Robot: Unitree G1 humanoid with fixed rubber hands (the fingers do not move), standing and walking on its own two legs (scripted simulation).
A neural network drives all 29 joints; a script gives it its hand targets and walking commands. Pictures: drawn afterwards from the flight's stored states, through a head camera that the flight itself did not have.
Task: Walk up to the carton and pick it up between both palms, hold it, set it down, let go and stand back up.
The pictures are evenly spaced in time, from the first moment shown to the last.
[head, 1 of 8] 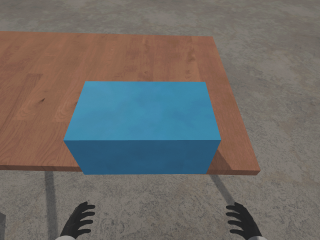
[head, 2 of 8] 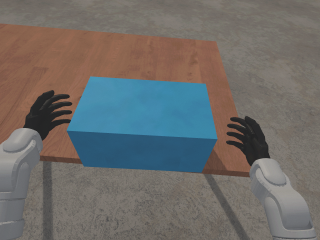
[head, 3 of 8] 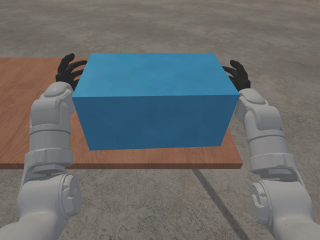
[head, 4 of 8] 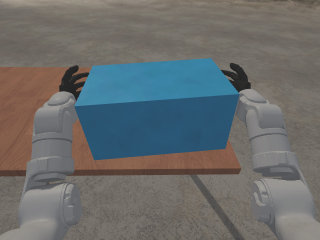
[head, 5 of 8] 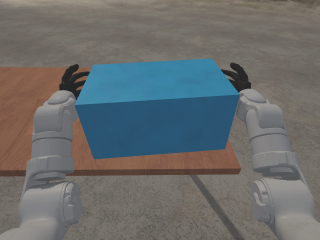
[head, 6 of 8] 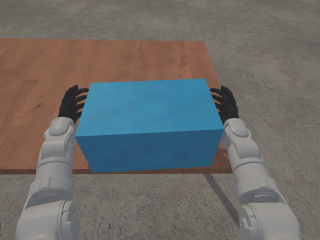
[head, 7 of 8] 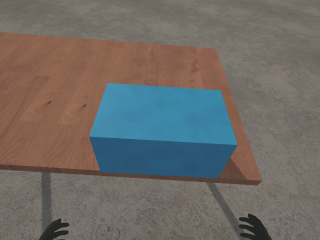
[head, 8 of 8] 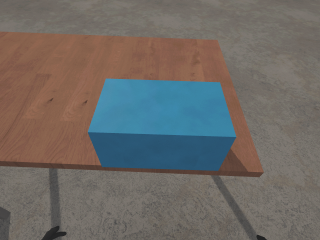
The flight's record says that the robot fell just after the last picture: no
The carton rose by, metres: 0.15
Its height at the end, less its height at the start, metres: +0.00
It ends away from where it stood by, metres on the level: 0.03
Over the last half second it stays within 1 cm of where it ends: yes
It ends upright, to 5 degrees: yes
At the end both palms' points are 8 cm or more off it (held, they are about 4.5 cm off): yes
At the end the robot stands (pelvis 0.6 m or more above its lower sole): yes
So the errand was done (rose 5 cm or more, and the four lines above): yes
